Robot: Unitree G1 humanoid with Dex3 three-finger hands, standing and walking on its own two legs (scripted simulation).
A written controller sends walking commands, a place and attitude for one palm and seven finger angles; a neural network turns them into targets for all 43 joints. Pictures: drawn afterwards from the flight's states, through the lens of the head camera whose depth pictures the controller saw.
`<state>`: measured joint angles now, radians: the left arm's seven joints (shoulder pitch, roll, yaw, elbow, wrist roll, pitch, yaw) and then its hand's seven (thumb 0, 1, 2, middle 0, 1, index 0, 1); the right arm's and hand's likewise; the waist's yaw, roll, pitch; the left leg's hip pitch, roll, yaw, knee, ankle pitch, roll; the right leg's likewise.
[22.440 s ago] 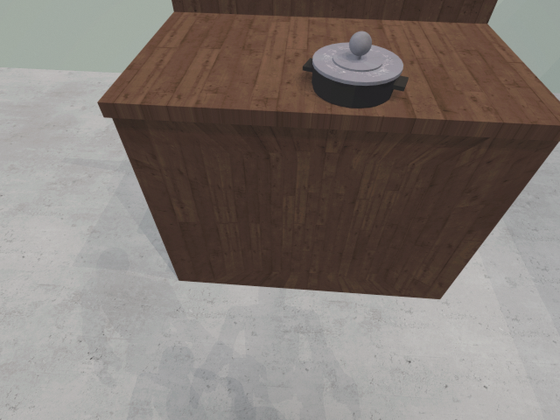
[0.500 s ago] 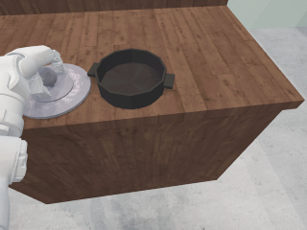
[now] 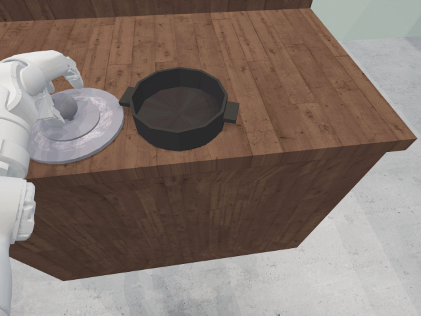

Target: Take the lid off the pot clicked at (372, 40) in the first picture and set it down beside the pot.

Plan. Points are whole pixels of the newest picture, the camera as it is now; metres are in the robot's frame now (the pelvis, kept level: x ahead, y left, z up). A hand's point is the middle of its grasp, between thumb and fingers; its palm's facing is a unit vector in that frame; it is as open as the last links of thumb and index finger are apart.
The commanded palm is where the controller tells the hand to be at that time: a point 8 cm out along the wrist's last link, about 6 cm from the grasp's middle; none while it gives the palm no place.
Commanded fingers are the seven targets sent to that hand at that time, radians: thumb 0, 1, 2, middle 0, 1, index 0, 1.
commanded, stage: raise the empty hand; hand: left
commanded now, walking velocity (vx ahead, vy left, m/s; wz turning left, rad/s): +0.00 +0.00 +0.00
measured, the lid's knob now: (62, 106) +0.49 +0.27 +0.13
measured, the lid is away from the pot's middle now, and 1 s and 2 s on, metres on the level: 0.23 0.23 0.23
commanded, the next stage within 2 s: draw the hand back to the body in 1.04 s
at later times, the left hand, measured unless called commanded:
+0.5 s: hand (40, 67) +0.48 +0.27 +0.22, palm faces -0.30 -0.10 -0.95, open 11.1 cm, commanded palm +0.48 +0.27 +0.29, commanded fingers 0.00 -0.13 0.90 -0.48 -0.61 -0.48 -0.61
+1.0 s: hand (13, 39) +0.48 +0.28 +0.27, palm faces -0.26 -0.12 -0.96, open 11.1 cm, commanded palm +0.48 +0.28 +0.33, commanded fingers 0.00 -0.13 0.90 -0.48 -0.61 -0.48 -0.61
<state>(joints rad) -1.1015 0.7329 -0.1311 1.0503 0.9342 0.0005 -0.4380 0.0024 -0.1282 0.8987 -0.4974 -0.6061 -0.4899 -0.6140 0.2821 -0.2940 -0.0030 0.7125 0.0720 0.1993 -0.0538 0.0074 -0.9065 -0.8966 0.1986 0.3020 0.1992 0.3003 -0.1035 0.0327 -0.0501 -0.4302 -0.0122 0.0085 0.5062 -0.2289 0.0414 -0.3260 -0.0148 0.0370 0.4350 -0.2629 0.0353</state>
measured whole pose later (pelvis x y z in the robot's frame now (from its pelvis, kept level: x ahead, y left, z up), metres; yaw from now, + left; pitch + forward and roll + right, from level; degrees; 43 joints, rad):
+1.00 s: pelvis +0.01 +0.00 +0.00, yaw +1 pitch +8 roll -1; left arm -1.37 0.79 -0.19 1.06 0.97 0.14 -0.61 0.00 -0.13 0.90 -0.50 -0.61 -0.49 -0.61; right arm 0.29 -0.30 0.00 0.71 0.07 0.19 -0.02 0.01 -0.91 -0.90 0.20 0.30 0.20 0.30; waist -0.11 0.03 -0.05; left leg -0.37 -0.02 0.00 0.45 -0.21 0.04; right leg -0.27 -0.02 0.03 0.38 -0.25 0.04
